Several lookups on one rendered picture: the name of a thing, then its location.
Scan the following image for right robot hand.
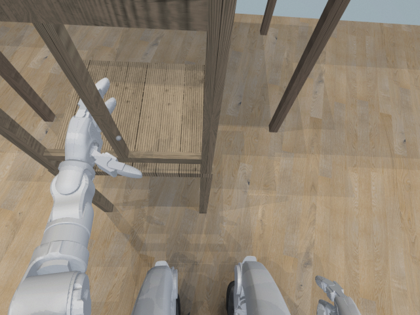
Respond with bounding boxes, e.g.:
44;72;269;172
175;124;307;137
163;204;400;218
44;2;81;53
315;276;361;315

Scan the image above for robot thigh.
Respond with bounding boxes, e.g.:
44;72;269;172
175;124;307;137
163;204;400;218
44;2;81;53
234;261;291;315
131;266;178;315

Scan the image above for chair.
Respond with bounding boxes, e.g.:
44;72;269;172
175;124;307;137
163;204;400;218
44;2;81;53
0;0;237;213

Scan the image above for left robot upper arm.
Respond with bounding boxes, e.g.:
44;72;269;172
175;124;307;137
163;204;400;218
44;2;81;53
11;270;91;315

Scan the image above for left robot hand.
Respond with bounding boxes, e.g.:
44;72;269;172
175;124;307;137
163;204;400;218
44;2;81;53
65;77;142;179

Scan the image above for robot left forearm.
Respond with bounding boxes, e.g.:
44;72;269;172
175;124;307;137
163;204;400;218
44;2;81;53
7;159;96;315

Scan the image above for robot left thigh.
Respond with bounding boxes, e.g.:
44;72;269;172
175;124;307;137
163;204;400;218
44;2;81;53
131;266;178;315

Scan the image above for robot right thigh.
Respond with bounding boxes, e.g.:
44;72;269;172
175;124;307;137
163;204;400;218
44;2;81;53
234;261;291;315

